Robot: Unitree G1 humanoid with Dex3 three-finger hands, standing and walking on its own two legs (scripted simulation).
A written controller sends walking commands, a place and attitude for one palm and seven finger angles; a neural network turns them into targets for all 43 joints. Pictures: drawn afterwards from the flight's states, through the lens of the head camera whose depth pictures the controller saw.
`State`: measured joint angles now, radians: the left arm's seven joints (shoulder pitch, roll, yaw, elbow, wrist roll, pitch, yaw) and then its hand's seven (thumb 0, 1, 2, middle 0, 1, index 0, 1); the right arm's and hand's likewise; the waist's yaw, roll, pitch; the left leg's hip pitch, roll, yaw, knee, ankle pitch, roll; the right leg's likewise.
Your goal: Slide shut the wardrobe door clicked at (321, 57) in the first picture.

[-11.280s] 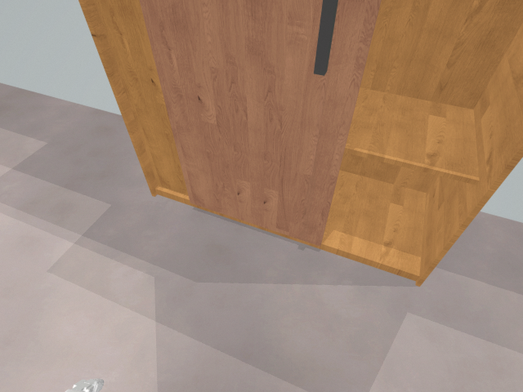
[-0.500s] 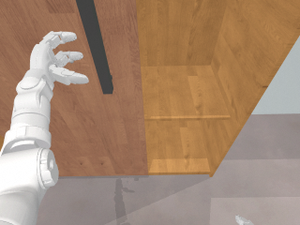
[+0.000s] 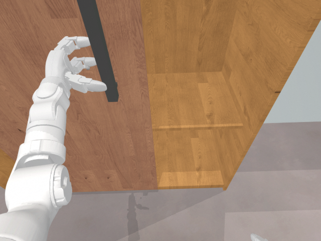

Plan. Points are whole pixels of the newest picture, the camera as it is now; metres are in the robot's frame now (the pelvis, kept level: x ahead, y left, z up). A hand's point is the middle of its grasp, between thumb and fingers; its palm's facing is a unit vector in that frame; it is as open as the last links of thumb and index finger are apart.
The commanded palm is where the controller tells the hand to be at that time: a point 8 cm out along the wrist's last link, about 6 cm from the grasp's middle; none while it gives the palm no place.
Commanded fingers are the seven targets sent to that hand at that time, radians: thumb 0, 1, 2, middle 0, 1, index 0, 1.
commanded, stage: feel for the door with the fingertips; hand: left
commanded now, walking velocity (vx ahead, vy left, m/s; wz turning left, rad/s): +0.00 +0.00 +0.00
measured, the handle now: (102, 46) +0.51 +0.14 +0.25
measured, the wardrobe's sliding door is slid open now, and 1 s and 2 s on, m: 0.42 0.42 0.42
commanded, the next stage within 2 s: slide the fingers in behind the handle in 0.36 s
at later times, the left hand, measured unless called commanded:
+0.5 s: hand (96, 61) +0.47 +0.15 +0.23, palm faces +0.04 -1.00 -0.01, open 13.9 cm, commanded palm +0.46 +0.21 +0.22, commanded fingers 0.00 -0.50 0.30 -0.30 -1.20 -0.30 -1.20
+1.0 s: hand (94, 66) +0.46 +0.16 +0.22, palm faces +0.04 -1.00 +0.00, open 14.0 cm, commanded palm +0.44 +0.20 +0.22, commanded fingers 0.00 -0.50 0.30 -0.30 -1.20 -0.30 -1.20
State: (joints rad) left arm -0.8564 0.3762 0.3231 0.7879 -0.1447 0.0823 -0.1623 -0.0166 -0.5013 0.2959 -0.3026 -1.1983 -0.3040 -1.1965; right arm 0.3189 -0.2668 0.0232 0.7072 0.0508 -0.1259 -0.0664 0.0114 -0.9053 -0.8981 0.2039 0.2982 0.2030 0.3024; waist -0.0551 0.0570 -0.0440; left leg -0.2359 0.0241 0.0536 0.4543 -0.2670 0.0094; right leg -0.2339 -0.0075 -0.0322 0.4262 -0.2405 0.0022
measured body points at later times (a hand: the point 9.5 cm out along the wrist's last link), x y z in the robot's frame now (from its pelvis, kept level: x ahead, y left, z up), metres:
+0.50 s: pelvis -0.01 +0.00 +0.00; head +0.01 -0.02 +0.45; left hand +0.47 +0.21 +0.23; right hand +0.03 -0.27 -0.13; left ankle -0.02 +0.11 -0.74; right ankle -0.01 -0.12 -0.74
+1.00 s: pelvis +0.00 +0.00 +0.00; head +0.01 -0.01 +0.45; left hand +0.45 +0.21 +0.22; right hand +0.06 -0.26 -0.12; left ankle -0.02 +0.11 -0.74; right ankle -0.01 -0.12 -0.74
